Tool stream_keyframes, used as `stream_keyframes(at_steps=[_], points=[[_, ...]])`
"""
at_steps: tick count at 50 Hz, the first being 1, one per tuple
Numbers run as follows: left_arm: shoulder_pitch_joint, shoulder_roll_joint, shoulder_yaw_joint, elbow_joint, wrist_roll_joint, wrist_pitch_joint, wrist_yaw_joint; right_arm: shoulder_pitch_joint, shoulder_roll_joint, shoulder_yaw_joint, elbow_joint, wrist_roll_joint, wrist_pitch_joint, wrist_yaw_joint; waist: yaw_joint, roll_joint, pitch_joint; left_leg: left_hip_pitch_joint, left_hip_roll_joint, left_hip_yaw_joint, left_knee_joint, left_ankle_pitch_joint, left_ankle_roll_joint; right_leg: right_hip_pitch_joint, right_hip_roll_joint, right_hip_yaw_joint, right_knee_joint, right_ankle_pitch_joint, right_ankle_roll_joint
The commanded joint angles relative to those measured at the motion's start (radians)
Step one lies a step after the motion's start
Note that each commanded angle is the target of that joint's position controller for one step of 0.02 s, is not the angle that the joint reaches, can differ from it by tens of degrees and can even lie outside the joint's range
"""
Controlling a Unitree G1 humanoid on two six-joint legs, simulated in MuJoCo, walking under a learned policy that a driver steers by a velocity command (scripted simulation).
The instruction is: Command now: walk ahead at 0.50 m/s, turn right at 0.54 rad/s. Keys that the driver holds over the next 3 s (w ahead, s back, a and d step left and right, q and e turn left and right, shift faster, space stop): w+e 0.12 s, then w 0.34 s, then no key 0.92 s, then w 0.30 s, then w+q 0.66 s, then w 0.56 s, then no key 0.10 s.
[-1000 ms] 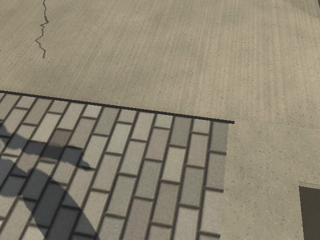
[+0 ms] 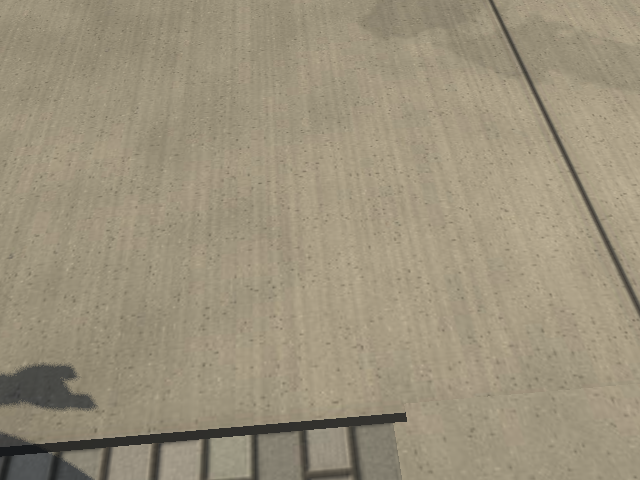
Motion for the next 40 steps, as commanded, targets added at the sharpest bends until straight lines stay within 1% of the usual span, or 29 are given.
stream_keyframes(at_steps=[1, 4, 6, 8, 10, 11, 12, 13, 14, 15, 16, 17, 18, 19, 20, 21, 23, 24, 26, 27, 29, 32, 34, 35, 36, 37, 38, 39, 40], points=[[-0.021, 0.182, 0.048, -0.078, -0.007, -0.014, 0.023, -0.044, -0.062, -0.015, -0.072, -0.007, 0.001, -0.005, -0.018, -0.068, -0.032, 0.004, -0.020, 0.017, -0.195, 0.183, -0.038, -0.027, -0.226, 0.202, -0.147, 0.210, -0.161], [0.024, 0.185, 0.051, -0.065, -0.011, -0.005, 0.030, -0.142, -0.042, -0.006, -0.106, 0.005, -0.007, 0.004, 0.026, -0.095, -0.028, 0.094, -0.071, 0.029, -0.388, 0.352, -0.038, -0.059, -0.195, 0.188, -0.130, 0.122, -0.115], [0.056, 0.182, 0.052, -0.051, -0.016, -0.001, 0.030, -0.180, -0.057, -0.009, -0.127, 0.016, -0.012, 0.009, 0.038, -0.104, -0.026, 0.116, -0.084, 0.011, -0.441, 0.368, -0.032, -0.027, -0.214, 0.230, -0.102, 0.083, -0.104], [0.073, 0.163, 0.047, -0.041, -0.016, 0.004, 0.034, -0.176, -0.080, -0.015, -0.130, 0.018, -0.019, 0.019, 0.035, -0.115, -0.034, 0.113, -0.076, -0.007, -0.487, 0.343, -0.013, 0.060, -0.247, 0.269, -0.049, 0.066, -0.096], [0.079, 0.159, 0.047, -0.033, -0.008, 0.009, 0.039, -0.150, -0.099, -0.021, -0.126, 0.015, -0.030, 0.026, 0.019, -0.136, -0.035, 0.135, -0.071, -0.002, -0.501, 0.267, 0.017, 0.125, -0.282, 0.304, 0.005, 0.118, -0.087], [0.073, 0.157, 0.046, -0.032, -0.006, 0.013, 0.038, -0.108, -0.106, -0.026, -0.116, 0.012, -0.035, 0.026, -0.004, -0.148, -0.044, 0.188, -0.080, 0.019, -0.522, 0.232, 0.039, 0.139, -0.280, 0.307, 0.044, 0.181, -0.077], [0.068, 0.137, 0.038, -0.037, -0.003, 0.015, 0.036, -0.022, -0.130, -0.040, -0.092, 0.006, -0.039, 0.022, -0.047, -0.142, -0.092, 0.315, -0.087, 0.037, -0.553, 0.223, 0.070, 0.138, -0.236, 0.282, 0.140, 0.288, -0.056], [0.061, 0.100, 0.021, -0.053, 0.007, 0.013, 0.031, 0.114, -0.171, -0.053, -0.074, -0.008, -0.043, 0.017, -0.110, -0.094, -0.217, 0.547, 0.022, -0.062, -0.510, 0.229, 0.132, 0.050, -0.183, 0.230, 0.359, 0.242, -0.025], [0.197, 0.043, 0.003, -0.059, -0.012, 0.002, 0.029, 0.252, -0.262, -0.080, -0.042, -0.016, -0.032, 0.014, -0.092, 0.154, -0.368, 0.923, 0.229, -0.447, -0.535, 0.080, 0.296, -0.289, -0.042, 0.108, 0.712, -0.046, 0.060], [0.215, 0.078, 0.001, -0.052, -0.022, -0.008, 0.030, 0.293, -0.211, -0.072, -0.012, 0.016, -0.023, 0.027, -0.103, 0.264, -0.363, 0.967, 0.302, -0.718, -0.673, -0.160, 0.337, -0.480, -0.030, 0.118, 0.875, -0.433, 0.074], [0.113, 0.156, 0.020, -0.061, -0.030, -0.010, 0.028, 0.239, -0.141, -0.051, -0.026, 0.030, -0.020, 0.027, -0.119, 0.140, -0.208, 0.851, 0.272, -0.625, -0.695, -0.273, 0.290, -0.561, -0.083, 0.145, 0.943, -0.371, 0.068], [0.026, 0.161, 0.020, -0.080, -0.023, -0.010, 0.029, 0.174, -0.114, -0.041, -0.042, 0.019, -0.012, 0.025, -0.109, 0.062, -0.120, 0.722, 0.231, -0.491, -0.707, -0.216, 0.255, -0.556, -0.127, 0.102, 0.931, -0.293, 0.066], [-0.028, 0.151, 0.020, -0.096, -0.007, -0.013, 0.027, 0.128, -0.092, -0.031, -0.044, 0.010, -0.006, 0.025, -0.089, 0.033, -0.048, 0.601, 0.189, -0.395, -0.737, -0.114, 0.248, -0.540, -0.158, 0.075, 0.867, -0.237, 0.067], [-0.033, 0.140, 0.023, -0.098, 0.000, -0.013, 0.025, 0.106, -0.073, -0.022, -0.044, 0.001, -0.007, 0.024, -0.062, 0.052, -0.030, 0.531, 0.157, -0.331, -0.759, -0.028, 0.237, -0.495, -0.194, 0.066, 0.809, -0.192, 0.066], [-0.018, 0.120, 0.021, -0.094, -0.001, -0.011, 0.022, 0.099, -0.067, -0.019, -0.041, -0.002, -0.007, 0.024, -0.047, 0.071, -0.030, 0.489, 0.132, -0.285, -0.780, 0.033, 0.234, -0.452, -0.208, 0.054, 0.773, -0.169, 0.069], [-0.007, 0.100, 0.017, -0.091, -0.002, -0.009, 0.020, 0.106, -0.070, -0.020, -0.035, 0.003, -0.009, 0.024, -0.040, 0.081, -0.038, 0.472, 0.121, -0.249, -0.795, 0.086, 0.241, -0.433, -0.214, 0.038, 0.742, -0.158, 0.074], [-0.041, 0.078, 0.009, -0.106, 0.003, -0.009, 0.020, 0.126, -0.101, -0.028, -0.020, 0.012, -0.013, 0.020, -0.042, 0.069, -0.031, 0.464, 0.123, -0.193, -0.825, 0.184, 0.261, -0.452, -0.226, 0.018, 0.657, -0.107, 0.090], [-0.073, 0.071, 0.005, -0.117, 0.008, -0.009, 0.022, 0.127, -0.114, -0.030, -0.014, 0.012, -0.012, 0.016, -0.045, 0.056, -0.018, 0.459, 0.122, -0.158, -0.826, 0.309, 0.263, -0.455, -0.225, 0.008, 0.592, -0.070, 0.102], [-0.114, 0.048, -0.005, -0.125, 0.014, -0.015, 0.020, 0.129, -0.125, -0.031, -0.003, 0.012, -0.001, 0.009, -0.049, 0.046, -0.028, 0.445, 0.086, -0.052, -0.794, 0.572, 0.239, -0.391, -0.207, -0.020, 0.449, 0.031, 0.115], [-0.137, 0.038, -0.009, -0.128, 0.013, -0.019, 0.017, 0.140, -0.128, -0.031, 0.004, 0.015, 0.005, 0.006, -0.057, 0.050, -0.038, 0.437, 0.064, -0.007, -0.780, 0.637, 0.221, -0.344, -0.190, -0.038, 0.378, 0.097, 0.115], [-0.188, 0.038, -0.009, -0.135, 0.008, -0.022, 0.009, 0.187, -0.133, -0.029, 0.027, 0.021, 0.016, 0.001, -0.084, 0.058, -0.059, 0.456, 0.052, 0.021, -0.757, 0.648, 0.203, -0.281, -0.155, -0.054, 0.287, 0.216, 0.117], [-0.237, 0.058, -0.003, -0.152, 0.008, -0.023, -0.002, 0.210, -0.135, -0.026, 0.051, 0.027, 0.033, -0.003, -0.088, 0.068, -0.063, 0.522, 0.081, -0.003, -0.694, 0.616, 0.186, -0.249, -0.134, -0.035, 0.197, 0.215, 0.093], [-0.195, 0.086, 0.009, -0.142, 0.017, -0.026, -0.007, 0.183, -0.144, -0.028, 0.054, 0.031, 0.043, -0.006, -0.045, 0.067, -0.083, 0.547, 0.087, -0.021, -0.609, 0.603, 0.159, -0.173, -0.123, -0.031, 0.127, 0.206, 0.064], [-0.128, 0.105, 0.019, -0.115, 0.025, -0.028, -0.003, 0.174, -0.137, -0.025, 0.053, 0.031, 0.046, -0.008, -0.012, 0.051, -0.113, 0.537, 0.056, -0.010, -0.527, 0.622, 0.136, -0.067, -0.108, -0.046, 0.073, 0.271, 0.042], [-0.064, 0.167, 0.034, -0.104, 0.034, -0.030, 0.006, 0.201, -0.111, -0.015, 0.049, 0.015, 0.040, -0.007, 0.003, -0.014, -0.181, 0.469, -0.001, 0.023, -0.393, 0.515, 0.092, 0.100, -0.193, 0.016, 0.091, 0.609, 0.002], [-0.010, 0.209, 0.035, -0.107, 0.058, -0.020, 0.015, 0.309, -0.037, 0.011, 0.049, -0.009, 0.027, -0.001, -0.026, -0.179, -0.318, 0.228, -0.076, 0.052, -0.140, 0.099, 0.031, 0.418, -0.415, 0.229, 0.192, 0.989, -0.138], [0.017, 0.131, 0.014, -0.093, 0.044, -0.004, 0.012, 0.376, -0.019, 0.026, 0.078, 0.004, 0.032, 0.005, -0.012, -0.271, -0.446, 0.153, -0.109, 0.010, 0.045, -0.437, -0.008, 0.481, -0.530, 0.371, 0.175, 1.003, -0.250], [0.001, 0.091, 0.002, -0.085, 0.021, 0.010, 0.004, 0.327, -0.095, 0.006, 0.079, 0.022, 0.047, 0.009, 0.001, -0.188, -0.397, 0.118, -0.074, -0.026, 0.099, -0.472, -0.018, 0.397, -0.478, 0.357, 0.130, 0.753, -0.223], [-0.069, 0.087, -0.001, -0.087, 0.012, 0.016, 0.002, 0.253, -0.103, -0.001, 0.061, 0.030, 0.066, 0.002, -0.011, -0.140, -0.282, 0.071, -0.051, -0.007, 0.103, -0.429, -0.028, 0.285, -0.436, 0.312, 0.080, 0.551, -0.180]])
